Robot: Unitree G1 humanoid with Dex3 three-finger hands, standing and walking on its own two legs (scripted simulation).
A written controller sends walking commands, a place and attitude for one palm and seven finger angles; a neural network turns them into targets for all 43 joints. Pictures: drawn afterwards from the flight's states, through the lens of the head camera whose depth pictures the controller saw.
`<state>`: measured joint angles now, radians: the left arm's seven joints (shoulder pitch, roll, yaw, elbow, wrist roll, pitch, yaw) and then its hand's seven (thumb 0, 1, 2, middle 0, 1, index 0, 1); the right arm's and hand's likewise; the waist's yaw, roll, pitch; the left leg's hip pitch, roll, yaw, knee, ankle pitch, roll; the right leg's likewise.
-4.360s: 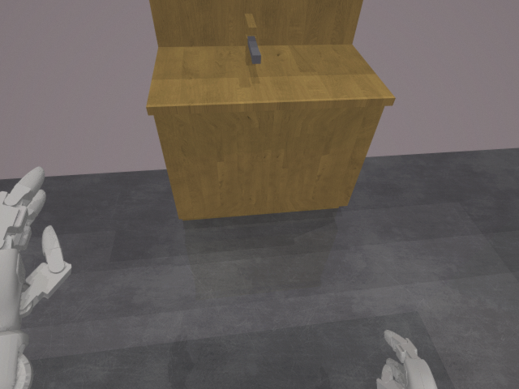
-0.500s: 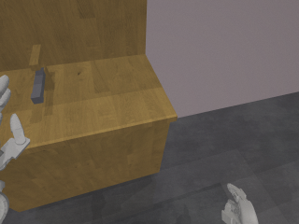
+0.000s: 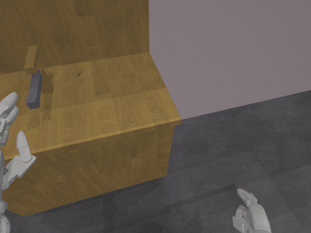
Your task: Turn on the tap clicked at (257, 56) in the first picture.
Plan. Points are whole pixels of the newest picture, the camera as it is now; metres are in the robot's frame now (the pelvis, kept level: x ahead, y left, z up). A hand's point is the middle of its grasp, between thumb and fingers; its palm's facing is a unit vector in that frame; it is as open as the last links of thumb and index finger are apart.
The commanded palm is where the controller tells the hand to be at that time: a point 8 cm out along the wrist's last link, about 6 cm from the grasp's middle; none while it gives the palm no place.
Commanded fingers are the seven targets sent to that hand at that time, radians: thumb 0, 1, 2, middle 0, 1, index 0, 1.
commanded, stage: come to a stop and stand still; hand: left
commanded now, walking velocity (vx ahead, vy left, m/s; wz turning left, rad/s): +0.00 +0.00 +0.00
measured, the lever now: (33, 102) +0.47 +0.41 +0.03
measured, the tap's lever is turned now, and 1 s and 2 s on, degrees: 0 0 0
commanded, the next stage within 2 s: look again from close up in 0.72 s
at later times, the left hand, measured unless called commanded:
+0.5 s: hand (10, 196) +0.16 +0.24 +0.16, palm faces +0.38 -0.85 -0.37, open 7.4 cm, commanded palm +0.11 +0.28 +0.18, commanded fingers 0.00 0.90 0.90 -0.20 -0.30 -0.20 -0.30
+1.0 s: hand out of the picture +0.19 +0.28 +0.20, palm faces +0.43 -0.81 -0.40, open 7.4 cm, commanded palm +0.11 +0.28 +0.18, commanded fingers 0.00 0.90 0.90 -0.20 -0.30 -0.20 -0.30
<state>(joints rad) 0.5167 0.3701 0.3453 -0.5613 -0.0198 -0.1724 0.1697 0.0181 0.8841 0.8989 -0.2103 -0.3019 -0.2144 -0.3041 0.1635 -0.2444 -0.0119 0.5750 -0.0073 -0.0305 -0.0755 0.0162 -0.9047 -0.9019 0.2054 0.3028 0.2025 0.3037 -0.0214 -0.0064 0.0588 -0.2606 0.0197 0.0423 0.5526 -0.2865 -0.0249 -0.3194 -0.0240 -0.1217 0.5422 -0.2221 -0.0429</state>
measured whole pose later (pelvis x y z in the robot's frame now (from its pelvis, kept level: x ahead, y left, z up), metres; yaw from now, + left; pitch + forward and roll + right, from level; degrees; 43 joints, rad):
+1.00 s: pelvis -0.06 +0.01 +0.01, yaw -3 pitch -1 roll -1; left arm 0.23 0.43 0.45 -0.31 -0.05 -0.25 0.09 0.02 0.89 0.90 -0.20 -0.30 -0.21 -0.30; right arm 0.21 -0.21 0.01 0.61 0.02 -0.15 0.00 0.02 -0.90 -0.90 0.21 0.30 0.20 0.30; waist 0.04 0.00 0.07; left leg -0.29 0.02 0.05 0.48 -0.17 0.01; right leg -0.28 0.03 0.00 0.44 -0.14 -0.02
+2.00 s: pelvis +0.05 +0.06 +0.00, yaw -3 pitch -2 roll +0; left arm 0.42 0.36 0.38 -0.48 -0.03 -0.20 0.11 0.02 0.89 0.90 -0.21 -0.30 -0.21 -0.30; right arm 0.23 -0.17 -0.01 0.58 0.00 -0.08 0.00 0.02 -0.90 -0.90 0.21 0.30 0.20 0.30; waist -0.01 -0.02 0.06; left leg -0.16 -0.07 0.08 0.55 -0.36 0.10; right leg -0.46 -0.02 -0.04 1.07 -0.45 -0.01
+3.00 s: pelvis +0.13 +0.12 +0.01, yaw -1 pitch +0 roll -1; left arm 0.45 0.39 0.37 -0.53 -0.05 -0.17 0.11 0.02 0.89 0.90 -0.21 -0.30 -0.21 -0.30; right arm 0.17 -0.15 0.04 0.57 0.00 -0.11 -0.01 0.02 -0.90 -0.90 0.21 0.30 0.21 0.30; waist -0.01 0.00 0.06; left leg -0.21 0.01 0.03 0.47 -0.25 0.01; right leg -0.18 0.04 -0.05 0.40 -0.21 -0.04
